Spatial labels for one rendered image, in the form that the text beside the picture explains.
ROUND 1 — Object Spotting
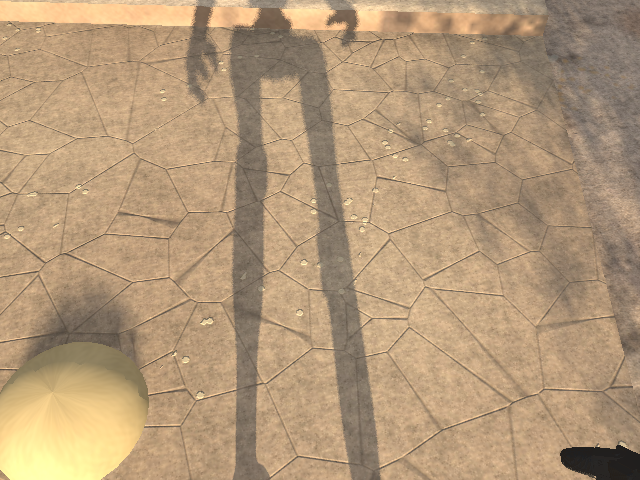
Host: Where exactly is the right robot hand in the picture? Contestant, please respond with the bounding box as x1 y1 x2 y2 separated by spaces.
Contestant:
560 445 640 480

